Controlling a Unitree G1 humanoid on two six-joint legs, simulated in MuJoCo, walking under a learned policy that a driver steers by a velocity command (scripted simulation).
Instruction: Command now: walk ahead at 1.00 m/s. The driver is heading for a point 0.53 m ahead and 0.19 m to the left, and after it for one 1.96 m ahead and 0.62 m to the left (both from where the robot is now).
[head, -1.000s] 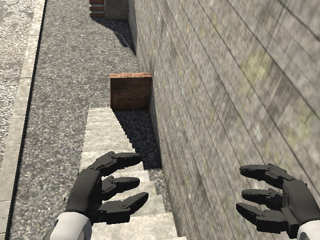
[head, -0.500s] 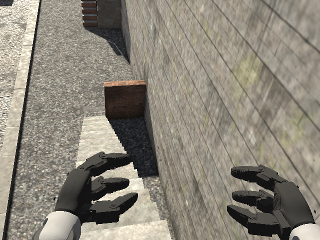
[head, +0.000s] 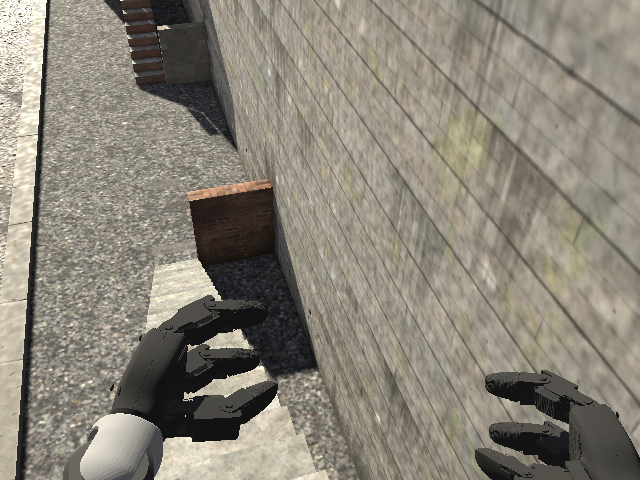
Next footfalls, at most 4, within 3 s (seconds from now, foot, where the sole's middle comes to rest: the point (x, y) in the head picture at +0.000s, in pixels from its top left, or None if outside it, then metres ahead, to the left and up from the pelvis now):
0.86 left None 0.49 0.20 -1.15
1.16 right None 0.85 0.11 -1.33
1.38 left None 0.88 0.47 -1.47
1.68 right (234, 449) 1.13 0.30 -1.53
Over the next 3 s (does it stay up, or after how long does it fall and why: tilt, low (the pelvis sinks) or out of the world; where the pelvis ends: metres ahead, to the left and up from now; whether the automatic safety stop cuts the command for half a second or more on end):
stays up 1.78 0.49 -1.38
